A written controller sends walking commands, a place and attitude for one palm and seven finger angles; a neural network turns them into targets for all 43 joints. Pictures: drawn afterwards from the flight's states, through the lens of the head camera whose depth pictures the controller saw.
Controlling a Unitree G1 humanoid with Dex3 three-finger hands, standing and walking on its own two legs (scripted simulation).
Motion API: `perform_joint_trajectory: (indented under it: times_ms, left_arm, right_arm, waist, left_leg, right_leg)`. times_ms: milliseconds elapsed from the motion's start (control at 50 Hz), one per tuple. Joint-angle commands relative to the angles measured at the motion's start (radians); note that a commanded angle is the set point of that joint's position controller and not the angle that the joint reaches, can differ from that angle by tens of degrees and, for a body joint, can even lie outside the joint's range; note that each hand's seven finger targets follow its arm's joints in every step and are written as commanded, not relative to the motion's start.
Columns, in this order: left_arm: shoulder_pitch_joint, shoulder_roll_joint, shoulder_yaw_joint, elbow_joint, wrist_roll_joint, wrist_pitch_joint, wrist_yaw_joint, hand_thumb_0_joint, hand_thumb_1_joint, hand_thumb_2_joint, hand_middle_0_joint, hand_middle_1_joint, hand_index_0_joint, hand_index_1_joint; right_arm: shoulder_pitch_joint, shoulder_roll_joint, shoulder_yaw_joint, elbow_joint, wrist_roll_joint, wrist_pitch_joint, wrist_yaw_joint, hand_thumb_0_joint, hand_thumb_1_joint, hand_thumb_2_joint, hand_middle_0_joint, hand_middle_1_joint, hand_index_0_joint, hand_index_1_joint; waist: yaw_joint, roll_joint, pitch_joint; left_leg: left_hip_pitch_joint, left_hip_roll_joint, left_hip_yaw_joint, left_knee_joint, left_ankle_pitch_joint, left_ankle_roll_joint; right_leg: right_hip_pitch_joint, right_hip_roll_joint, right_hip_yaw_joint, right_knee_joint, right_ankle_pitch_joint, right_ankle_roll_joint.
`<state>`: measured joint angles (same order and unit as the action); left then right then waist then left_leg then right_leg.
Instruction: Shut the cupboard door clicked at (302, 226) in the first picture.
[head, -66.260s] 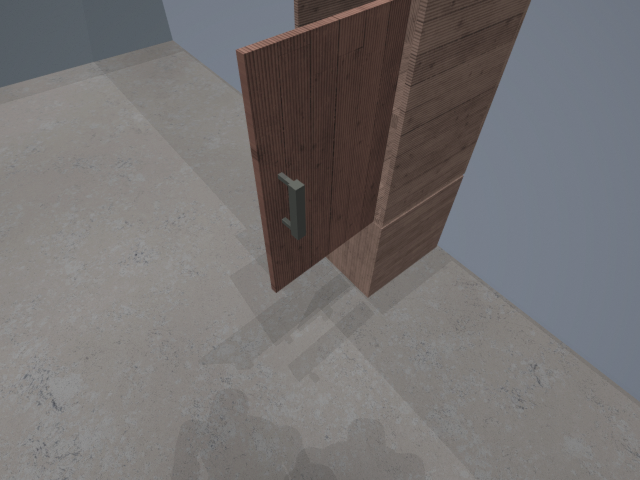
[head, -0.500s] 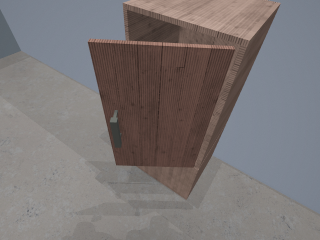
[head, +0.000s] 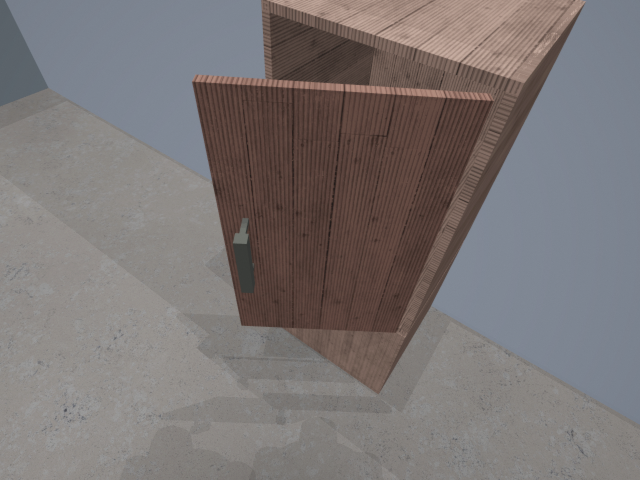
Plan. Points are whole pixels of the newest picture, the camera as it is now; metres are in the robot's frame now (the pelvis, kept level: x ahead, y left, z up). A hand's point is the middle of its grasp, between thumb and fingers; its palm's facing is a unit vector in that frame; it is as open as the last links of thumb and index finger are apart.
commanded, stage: look again from close up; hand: left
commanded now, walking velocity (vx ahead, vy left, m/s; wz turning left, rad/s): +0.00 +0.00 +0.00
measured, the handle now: (246, 256) +0.47 +0.16 -0.05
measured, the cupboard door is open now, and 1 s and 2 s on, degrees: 34 34 34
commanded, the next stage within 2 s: shuffle to correct the standing spot in 1.98 s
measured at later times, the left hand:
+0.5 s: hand out of the picture -0.04 +0.16 -0.18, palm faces +0.03 -0.99 -0.16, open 7.4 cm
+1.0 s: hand out of the picture -0.05 +0.15 -0.18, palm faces +0.02 -0.99 -0.15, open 7.4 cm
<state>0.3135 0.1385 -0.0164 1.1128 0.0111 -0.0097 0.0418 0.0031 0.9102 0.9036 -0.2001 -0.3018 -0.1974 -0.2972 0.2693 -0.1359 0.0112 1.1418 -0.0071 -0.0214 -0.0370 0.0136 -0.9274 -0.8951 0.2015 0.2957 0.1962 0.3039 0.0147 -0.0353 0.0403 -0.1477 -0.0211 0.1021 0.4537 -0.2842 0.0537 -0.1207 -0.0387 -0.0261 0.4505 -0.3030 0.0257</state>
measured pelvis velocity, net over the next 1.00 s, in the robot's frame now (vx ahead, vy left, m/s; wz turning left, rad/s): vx -0.03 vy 0.00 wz -0.01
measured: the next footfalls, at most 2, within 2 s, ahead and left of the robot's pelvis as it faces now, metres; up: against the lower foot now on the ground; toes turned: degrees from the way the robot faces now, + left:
none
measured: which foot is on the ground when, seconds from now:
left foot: down 0.00-1.00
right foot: down 0.00-1.00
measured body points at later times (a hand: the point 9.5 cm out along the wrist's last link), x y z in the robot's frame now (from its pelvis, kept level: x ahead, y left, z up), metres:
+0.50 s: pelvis -0.02 +0.00 +0.00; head -0.01 +0.01 +0.45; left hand -0.04 +0.21 -0.16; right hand -0.03 -0.21 -0.15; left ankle -0.02 +0.08 -0.74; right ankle -0.04 -0.13 -0.74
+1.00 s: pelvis -0.03 +0.00 +0.00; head -0.02 +0.01 +0.45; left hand -0.05 +0.21 -0.16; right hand -0.04 -0.22 -0.15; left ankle -0.02 +0.08 -0.74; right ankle -0.04 -0.13 -0.74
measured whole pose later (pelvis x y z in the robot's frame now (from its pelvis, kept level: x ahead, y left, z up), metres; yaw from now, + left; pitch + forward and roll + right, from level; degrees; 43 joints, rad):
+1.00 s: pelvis -0.03 +0.00 +0.00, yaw +0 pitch -1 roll +0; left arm 0.32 0.14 -0.02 1.12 0.01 -0.02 0.04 0.00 0.91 0.90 -0.20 -0.30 -0.20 -0.30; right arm 0.29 -0.12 0.01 1.15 -0.01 -0.02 -0.03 0.01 -0.92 -0.90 0.20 0.30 0.20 0.30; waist 0.01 -0.03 0.04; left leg -0.17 -0.02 0.11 0.39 -0.21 0.05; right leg -0.15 -0.04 -0.02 0.41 -0.23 0.02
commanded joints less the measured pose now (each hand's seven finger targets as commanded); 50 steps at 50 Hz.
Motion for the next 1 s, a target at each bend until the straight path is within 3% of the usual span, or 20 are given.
perform_joint_trajectory:
  times_ms: [0,240,480,560,980]
  left_arm:
    - [0.083,0.085,0.017,-0.017,0.001,-0.007,0.006,0.000,0.900,0.900,-0.200,-0.300,-0.200,-0.300]
    - [0.076,0.088,0.015,-0.018,0.002,-0.009,0.005,0.000,0.900,0.900,-0.200,-0.300,-0.200,-0.300]
    - [0.083,0.084,0.015,-0.015,0.002,-0.010,0.004,0.000,0.900,0.900,-0.200,-0.300,-0.200,-0.300]
    - [0.088,0.081,0.013,-0.013,0.002,-0.010,0.004,0.000,0.900,0.900,-0.200,-0.300,-0.200,-0.300]
    - [0.091,0.082,0.016,-0.015,0.003,-0.015,0.002,0.000,0.900,0.900,-0.200,-0.300,-0.200,-0.300]
  right_arm:
    - [0.068,-0.103,-0.013,-0.026,0.000,-0.016,-0.003,0.000,-0.900,-0.900,0.200,0.300,0.200,0.300]
    - [0.064,-0.104,-0.013,-0.023,0.000,-0.013,0.002,0.000,-0.900,-0.900,0.200,0.300,0.200,0.300]
    - [0.082,-0.100,-0.015,-0.019,0.000,-0.015,0.003,0.000,-0.900,-0.900,0.200,0.300,0.200,0.300]
    - [0.081,-0.094,-0.016,-0.018,0.001,-0.012,0.005,0.000,-0.900,-0.900,0.200,0.300,0.200,0.300]
    - [0.086,-0.095,-0.021,-0.022,0.000,-0.015,0.005,0.000,-0.900,-0.900,0.200,0.300,0.200,0.300]
  waist:
    - [-0.007,0.049,0.024]
    - [-0.006,0.023,0.055]
    - [-0.008,0.036,0.039]
    - [-0.008,0.039,0.068]
    - [-0.009,0.042,0.054]
  left_leg:
    - [0.001,0.128,-0.127,-0.107,0.289,-0.001]
    - [-0.024,0.128,-0.132,-0.144,0.192,-0.005]
    - [-0.018,0.131,-0.136,-0.160,0.166,-0.008]
    - [-0.038,0.128,-0.136,-0.171,0.107,-0.010]
    - [-0.033,0.131,-0.137,-0.171,0.106,-0.014]
  right_leg:
    - [-0.034,-0.068,0.054,-0.061,0.222,-0.047]
    - [-0.051,-0.071,0.064,-0.093,0.175,-0.046]
    - [-0.061,-0.069,0.067,-0.098,0.153,-0.047]
    - [-0.077,-0.069,0.072,-0.108,0.128,-0.049]
    - [-0.094,-0.067,0.078,-0.107,0.131,-0.052]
